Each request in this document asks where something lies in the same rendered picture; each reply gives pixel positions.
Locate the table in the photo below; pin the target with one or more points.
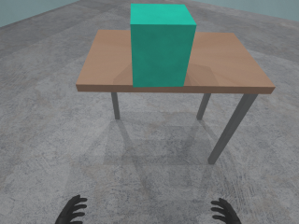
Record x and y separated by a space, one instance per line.
218 63

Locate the left robot hand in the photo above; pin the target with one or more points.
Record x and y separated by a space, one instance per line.
67 213

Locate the carton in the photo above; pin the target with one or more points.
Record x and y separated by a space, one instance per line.
161 44

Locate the right robot hand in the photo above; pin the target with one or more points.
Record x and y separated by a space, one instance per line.
230 214

